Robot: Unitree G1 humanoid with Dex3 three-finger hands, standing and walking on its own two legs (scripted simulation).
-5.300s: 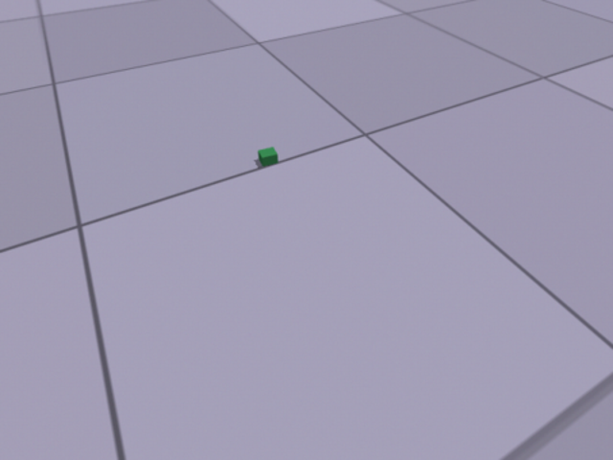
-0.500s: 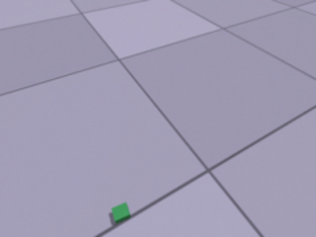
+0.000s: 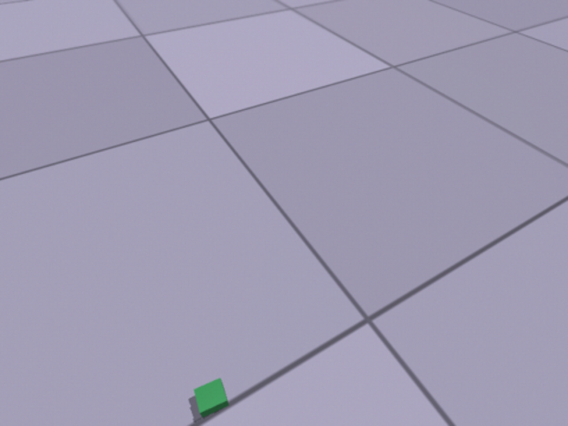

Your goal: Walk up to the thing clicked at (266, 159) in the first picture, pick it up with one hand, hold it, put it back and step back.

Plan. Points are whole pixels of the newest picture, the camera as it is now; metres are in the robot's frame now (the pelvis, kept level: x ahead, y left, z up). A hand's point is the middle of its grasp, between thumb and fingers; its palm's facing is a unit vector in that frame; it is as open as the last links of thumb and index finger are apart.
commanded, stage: walk up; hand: left
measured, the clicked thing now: (211, 397) +0.37 +0.23 -0.75
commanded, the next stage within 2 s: stand in 0.52 s
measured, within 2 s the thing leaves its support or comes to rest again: neither
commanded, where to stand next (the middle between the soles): +0.02 +0.00 m, yaw +1 degrees
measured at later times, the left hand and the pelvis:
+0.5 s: hand out of the picture +0.09 +0.25 -0.16, palm faces +0.01 -0.95 -0.31, open 7.4 cm; pelvis +0.01 +0.00 +0.00, yaw +0 degrees
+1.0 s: hand out of the picture +0.08 +0.26 -0.15, palm faces -0.01 -0.94 -0.34, open 7.4 cm; pelvis +0.00 +0.00 +0.00, yaw +1 degrees
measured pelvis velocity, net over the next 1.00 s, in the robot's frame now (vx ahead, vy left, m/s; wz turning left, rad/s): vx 0.00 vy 0.00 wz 0.01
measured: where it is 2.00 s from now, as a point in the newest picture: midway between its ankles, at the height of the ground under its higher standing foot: outside the picture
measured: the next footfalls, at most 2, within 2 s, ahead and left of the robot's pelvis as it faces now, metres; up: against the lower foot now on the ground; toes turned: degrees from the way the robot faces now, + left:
none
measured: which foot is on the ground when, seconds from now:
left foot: down 0.00-1.00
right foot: down 0.00-1.00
